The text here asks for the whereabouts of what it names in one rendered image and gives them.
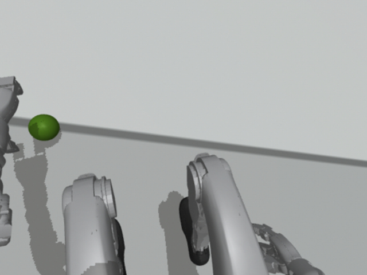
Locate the left robot foot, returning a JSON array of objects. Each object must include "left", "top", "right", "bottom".
[{"left": 115, "top": 219, "right": 126, "bottom": 275}]

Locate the right robot arm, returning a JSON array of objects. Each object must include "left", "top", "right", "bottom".
[{"left": 287, "top": 258, "right": 325, "bottom": 275}]

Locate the ball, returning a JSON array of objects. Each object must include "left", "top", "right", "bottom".
[{"left": 28, "top": 114, "right": 60, "bottom": 141}]

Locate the right robot hand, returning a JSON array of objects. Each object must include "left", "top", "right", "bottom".
[{"left": 252, "top": 223, "right": 302, "bottom": 275}]

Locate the right robot foot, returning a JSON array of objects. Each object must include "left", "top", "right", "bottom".
[{"left": 179, "top": 197, "right": 210, "bottom": 266}]

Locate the left robot arm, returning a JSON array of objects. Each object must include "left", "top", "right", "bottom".
[{"left": 0, "top": 118, "right": 12, "bottom": 246}]

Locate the left robot hand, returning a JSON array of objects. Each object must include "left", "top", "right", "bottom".
[{"left": 0, "top": 76, "right": 23, "bottom": 154}]

